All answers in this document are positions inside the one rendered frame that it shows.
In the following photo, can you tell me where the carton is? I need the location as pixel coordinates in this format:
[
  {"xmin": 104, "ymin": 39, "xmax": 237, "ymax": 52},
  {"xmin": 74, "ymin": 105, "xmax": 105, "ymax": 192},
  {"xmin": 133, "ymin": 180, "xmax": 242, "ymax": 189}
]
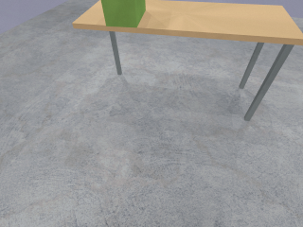
[{"xmin": 100, "ymin": 0, "xmax": 146, "ymax": 28}]

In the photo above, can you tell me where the table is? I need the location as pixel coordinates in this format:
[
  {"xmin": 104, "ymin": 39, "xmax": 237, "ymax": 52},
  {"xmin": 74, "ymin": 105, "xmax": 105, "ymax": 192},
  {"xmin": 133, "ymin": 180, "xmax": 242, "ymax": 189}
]
[{"xmin": 72, "ymin": 0, "xmax": 303, "ymax": 121}]

